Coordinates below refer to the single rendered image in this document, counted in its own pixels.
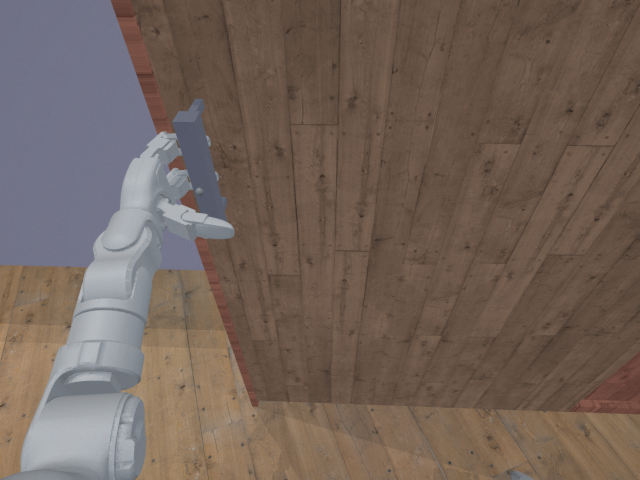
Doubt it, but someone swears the left robot forearm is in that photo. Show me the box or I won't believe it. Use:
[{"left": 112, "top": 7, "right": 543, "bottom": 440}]
[{"left": 21, "top": 208, "right": 164, "bottom": 472}]

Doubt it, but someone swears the wardrobe door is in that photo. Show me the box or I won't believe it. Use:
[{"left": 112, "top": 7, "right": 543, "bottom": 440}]
[
  {"left": 131, "top": 0, "right": 640, "bottom": 412},
  {"left": 582, "top": 352, "right": 640, "bottom": 402}
]

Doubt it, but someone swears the robot left hand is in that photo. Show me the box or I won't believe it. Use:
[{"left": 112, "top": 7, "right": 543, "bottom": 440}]
[{"left": 120, "top": 131, "right": 235, "bottom": 241}]

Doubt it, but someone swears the handle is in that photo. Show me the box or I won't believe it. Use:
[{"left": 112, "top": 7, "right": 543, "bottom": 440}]
[{"left": 172, "top": 99, "right": 227, "bottom": 222}]

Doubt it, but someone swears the left robot upper arm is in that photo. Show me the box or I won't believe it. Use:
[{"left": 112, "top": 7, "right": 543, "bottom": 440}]
[{"left": 0, "top": 392, "right": 146, "bottom": 480}]

